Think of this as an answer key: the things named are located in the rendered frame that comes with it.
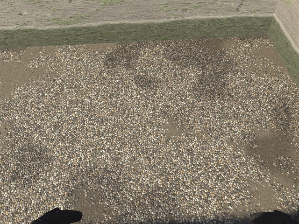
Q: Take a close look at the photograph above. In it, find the robot right hand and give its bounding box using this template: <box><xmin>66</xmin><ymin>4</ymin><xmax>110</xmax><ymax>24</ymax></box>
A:
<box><xmin>249</xmin><ymin>210</ymin><xmax>299</xmax><ymax>224</ymax></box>

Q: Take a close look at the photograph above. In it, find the robot left hand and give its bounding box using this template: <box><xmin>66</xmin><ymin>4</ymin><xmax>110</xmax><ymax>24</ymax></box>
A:
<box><xmin>28</xmin><ymin>207</ymin><xmax>82</xmax><ymax>224</ymax></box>

